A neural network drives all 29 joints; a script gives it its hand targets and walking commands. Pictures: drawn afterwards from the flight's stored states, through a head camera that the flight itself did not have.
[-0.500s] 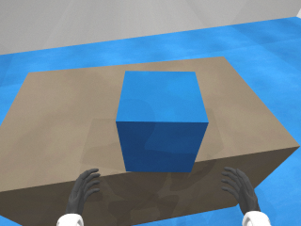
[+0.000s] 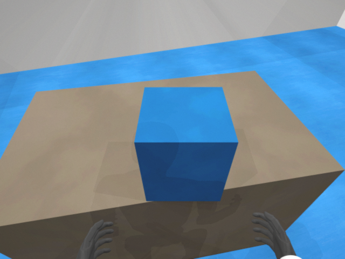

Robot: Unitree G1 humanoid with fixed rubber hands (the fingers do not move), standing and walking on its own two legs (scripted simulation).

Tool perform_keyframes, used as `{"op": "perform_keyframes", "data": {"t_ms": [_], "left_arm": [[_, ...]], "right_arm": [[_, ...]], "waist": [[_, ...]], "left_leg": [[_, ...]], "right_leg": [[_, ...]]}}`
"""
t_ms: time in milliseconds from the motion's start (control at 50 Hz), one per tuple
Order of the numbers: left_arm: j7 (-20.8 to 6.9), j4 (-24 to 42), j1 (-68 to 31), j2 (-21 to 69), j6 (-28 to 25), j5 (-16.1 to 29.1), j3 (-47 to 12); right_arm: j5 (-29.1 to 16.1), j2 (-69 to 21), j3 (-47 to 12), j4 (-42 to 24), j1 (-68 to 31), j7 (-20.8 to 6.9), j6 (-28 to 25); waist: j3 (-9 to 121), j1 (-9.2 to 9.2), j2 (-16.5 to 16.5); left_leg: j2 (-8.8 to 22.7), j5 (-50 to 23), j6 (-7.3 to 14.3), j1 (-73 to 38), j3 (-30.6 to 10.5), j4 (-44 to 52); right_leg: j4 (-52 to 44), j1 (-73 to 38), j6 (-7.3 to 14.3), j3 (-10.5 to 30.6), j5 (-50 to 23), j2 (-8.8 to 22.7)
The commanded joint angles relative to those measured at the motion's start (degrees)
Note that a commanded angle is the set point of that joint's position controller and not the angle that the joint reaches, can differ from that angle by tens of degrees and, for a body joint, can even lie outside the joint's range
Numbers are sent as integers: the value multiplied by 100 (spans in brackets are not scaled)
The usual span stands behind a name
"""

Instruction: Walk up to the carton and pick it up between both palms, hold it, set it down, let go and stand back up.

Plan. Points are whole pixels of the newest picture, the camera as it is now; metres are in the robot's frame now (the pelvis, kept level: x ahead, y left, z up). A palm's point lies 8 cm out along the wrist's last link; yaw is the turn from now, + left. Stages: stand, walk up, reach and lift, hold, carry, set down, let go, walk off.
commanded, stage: set down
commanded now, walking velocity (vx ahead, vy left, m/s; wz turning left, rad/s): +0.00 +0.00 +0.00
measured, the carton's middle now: (183, 145) +0.41 +0.01 +0.04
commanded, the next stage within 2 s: let go in 0.30 s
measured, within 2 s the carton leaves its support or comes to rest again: neither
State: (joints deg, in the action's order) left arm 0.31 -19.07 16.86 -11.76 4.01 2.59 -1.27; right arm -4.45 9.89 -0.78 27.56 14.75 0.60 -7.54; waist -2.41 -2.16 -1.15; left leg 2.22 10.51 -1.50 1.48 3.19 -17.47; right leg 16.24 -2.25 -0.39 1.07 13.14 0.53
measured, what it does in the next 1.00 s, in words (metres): stands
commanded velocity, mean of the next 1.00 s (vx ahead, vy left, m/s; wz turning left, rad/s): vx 0.00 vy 0.00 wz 0.00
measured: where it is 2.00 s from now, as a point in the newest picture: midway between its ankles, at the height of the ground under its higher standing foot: outside the picture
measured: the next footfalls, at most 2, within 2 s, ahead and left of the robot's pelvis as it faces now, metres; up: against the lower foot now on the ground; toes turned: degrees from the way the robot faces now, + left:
none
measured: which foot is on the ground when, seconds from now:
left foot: down 0.00-1.00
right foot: down 0.00-1.00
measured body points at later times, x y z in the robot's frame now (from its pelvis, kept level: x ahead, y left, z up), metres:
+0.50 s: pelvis +0.00 -0.01 +0.00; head -0.01 -0.01 +0.45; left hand +0.16 +0.23 -0.08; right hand +0.17 -0.23 -0.09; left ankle -0.01 +0.13 -0.75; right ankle -0.04 -0.13 -0.75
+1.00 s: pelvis -0.01 +0.00 -0.01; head +0.00 -0.01 +0.44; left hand +0.15 +0.24 -0.09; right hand +0.13 -0.24 -0.12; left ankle +0.00 +0.13 -0.75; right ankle -0.04 -0.13 -0.75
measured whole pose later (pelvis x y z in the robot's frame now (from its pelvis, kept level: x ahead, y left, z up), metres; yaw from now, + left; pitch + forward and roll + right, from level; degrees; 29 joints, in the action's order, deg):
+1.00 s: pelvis -0.01 +0.00 -0.01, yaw +1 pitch -2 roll +0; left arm -0.6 -34.1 10.8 -11.8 1.7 -2.9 1.5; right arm 1.9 12.5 1.0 44.3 11.6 -0.4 -3.8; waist -2.4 -0.3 0.9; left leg 3.0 13.2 -1.6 10.4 1.5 -25.7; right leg 23.4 5.5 -0.3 -0.4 15.8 -0.2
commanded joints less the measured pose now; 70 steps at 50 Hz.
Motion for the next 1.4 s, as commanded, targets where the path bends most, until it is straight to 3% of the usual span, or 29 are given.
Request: {"op": "perform_keyframes", "data": {"t_ms": [0,60,80,100,180,200,300,360,480,660,840,860,880,900,940,960,1000,1020,1040,1060,1120,1180,1220,1240,1260,1300,1340,1360,1380], "left_arm": [[112,786,-599,-459,-199,-139,174],[97,607,-716,-582,-206,-148,238],[75,238,-645,-535,-99,-245,235],[70,372,-762,-647,-84,-176,360],[31,102,-752,-714,-99,-39,350],[22,74,-795,-661,-138,-27,354],[-45,-282,-781,-620,46,-141,449],[-151,-439,-816,-463,144,-210,440],[-85,-320,-1118,-569,245,-351,449],[2,-354,-1115,-477,223,-354,340],[-44,-377,-1119,-534,101,-346,484],[-49,-1044,-508,-839,-277,-758,581],[-45,-1267,26,-826,-380,-637,623],[-62,-1274,-153,-730,-466,-618,565],[-38,-1299,-160,-816,-581,-521,574],[-54,-1397,-265,-692,-591,-452,523],[-82,-1386,-414,-532,-570,-464,461],[-95,-1501,-393,-540,-574,-437,472],[-95,-1478,-244,-562,-593,-449,487],[-77,-1589,-296,-518,-589,-480,457],[-43,-1826,-23,-688,-579,-465,503],[22,-2090,123,-677,-601,-459,494],[16,-2207,165,-558,-567,-437,471],[56,-2338,442,-619,-598,-441,479],[58,-2526,599,-473,-584,-409,435],[93,-2611,480,-603,-538,-407,474],[105,-2739,622,-611,-525,-431,490],[115,-2843,675,-517,-535,-443,462],[100,-2891,623,-517,-543,-411,456]], "right_arm": [[156,541,267,-552,-347,-98,-259],[305,497,347,-571,-521,-85,-303],[423,486,367,-149,-465,-66,-258],[395,511,298,-440,-638,-46,-278],[442,400,297,-336,-586,-4,-386],[444,431,367,-190,-557,-4,-443],[438,521,179,404,-665,-36,-473],[509,598,201,794,-688,-13,-471],[462,537,266,801,-955,-33,-535],[521,673,337,1018,-947,-74,-513],[449,807,315,843,-983,-92,-710],[588,1020,423,1510,-17,-33,95],[665,1078,469,1497,162,-5,436],[676,1009,430,1420,120,-53,591],[657,884,383,1266,3,-106,682],[600,891,369,1267,-140,-137,659],[588,1077,478,1394,-141,-188,643],[573,950,447,1447,-13,-207,636],[630,864,430,1481,-4,-204,620],[679,995,444,1554,69,-188,620],[674,773,439,1682,154,-173,644],[644,804,454,1878,467,-86,676],[624,903,470,1993,616,-77,671],[610,771,434,1972,596,-73,658],[665,901,501,2080,464,-65,703],[641,741,451,2066,625,-37,699],[659,636,405,2266,663,-41,690],[640,724,450,2379,759,-24,712],[613,607,427,2366,758,-6,719]], "waist": [[92,50,371],[120,46,240],[-108,122,219],[123,-50,123],[364,44,-187],[545,91,-15],[415,27,-64],[341,191,-26],[199,111,158],[273,219,292],[617,113,-23],[440,108,586],[268,-17,243],[313,117,65],[536,123,-15],[738,119,-79],[754,125,132],[830,149,-91],[679,68,-11],[523,143,398],[498,143,492],[273,148,110],[277,195,327],[288,125,63],[-87,74,205],[34,180,-46],[-85,88,13],[-115,182,381],[-269,171,309]], "left_leg": [[-213,-1667,-159,-819,-6,-92],[-240,-1329,-94,-671,62,-158],[-246,-1149,-50,-667,89,-91],[-221,-1115,-8,-663,83,-132],[-262,-1215,50,-569,106,-242],[-272,-1335,-26,-627,130,-229],[-244,-1513,-30,-821,67,-308],[-257,-1657,-108,-904,36,-316],[-258,-1319,-43,-819,102,-317],[-244,-1308,-62,-649,89,-406],[-266,-1712,-73,-932,74,-492],[633,-3291,143,480,-489,-888],[662,-2375,272,999,-650,-713],[607,-1477,299,1080,-586,-682],[426,-1281,204,928,-449,-863],[394,-1105,187,795,-453,-867],[358,-1164,206,1000,-492,-910],[390,-1222,212,1144,-498,-897],[399,-1257,221,1229,-485,-935],[369,-1323,258,1241,-504,-910],[276,-1228,184,1085,-476,-1039],[316,-1104,180,1217,-612,-967],[352,-876,312,1330,-746,-826],[353,-665,325,1378,-791,-810],[270,-588,257,1449,-633,-790],[261,-497,274,1301,-726,-775],[311,-378,247,1460,-759,-624],[226,-248,256,1358,-728,-595],[261,-204,262,1310,-781,-617]], "right_leg": [[-368,1639,146,-254,-611,-235],[-298,1672,95,-212,-563,-146],[-326,1678,103,-226,-530,-133],[-261,1599,68,-212,-513,-116],[-119,1380,-85,-146,-1093,-87],[-92,1344,-57,-179,-1167,-114],[-100,1442,-31,-268,-1259,-175],[-150,1498,-6,-309,-1356,-150],[-130,1582,-11,-300,-1118,-115],[-26,1608,79,-288,-942,-146],[47,1484,-16,-326,-1644,-210],[707,1042,-19,26,-1460,261],[545,756,4,65,-727,280],[480,788,99,149,-768,337],[620,943,118,213,-1478,422],[641,1154,196,247,-1355,384],[750,1097,290,312,-1342,418],[833,897,295,188,-1377,464],[801,1072,268,183,-1233,444],[819,1083,261,287,-1392,447],[700,1523,296,231,-949,409],[685,1546,268,151,-732,325],[650,1427,284,183,-477,355],[605,1389,292,157,-433,316],[464,1746,299,257,-561,424],[491,1774,386,333,-447,475],[423,1668,310,172,14,391],[327,1684,260,256,18,348],[254,2003,312,255,84,365]]}}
